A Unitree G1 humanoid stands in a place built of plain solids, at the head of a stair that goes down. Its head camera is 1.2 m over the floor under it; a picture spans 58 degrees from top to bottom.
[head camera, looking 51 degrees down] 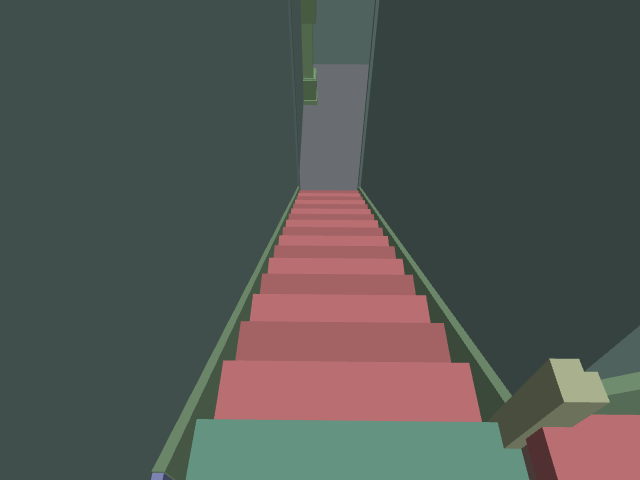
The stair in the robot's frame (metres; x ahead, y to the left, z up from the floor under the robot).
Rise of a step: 0.19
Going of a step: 0.25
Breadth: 0.83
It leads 1 degrees to the right of straight ahead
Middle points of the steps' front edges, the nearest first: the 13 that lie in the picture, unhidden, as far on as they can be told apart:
0.35 -0.07 0.00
0.60 -0.09 -0.19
0.85 -0.09 -0.39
1.10 -0.09 -0.58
1.35 -0.10 -0.77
1.61 -0.10 -0.97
1.86 -0.10 -1.16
2.11 -0.10 -1.35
2.36 -0.11 -1.54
2.61 -0.11 -1.74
2.86 -0.11 -1.93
3.11 -0.11 -2.12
3.36 -0.12 -2.31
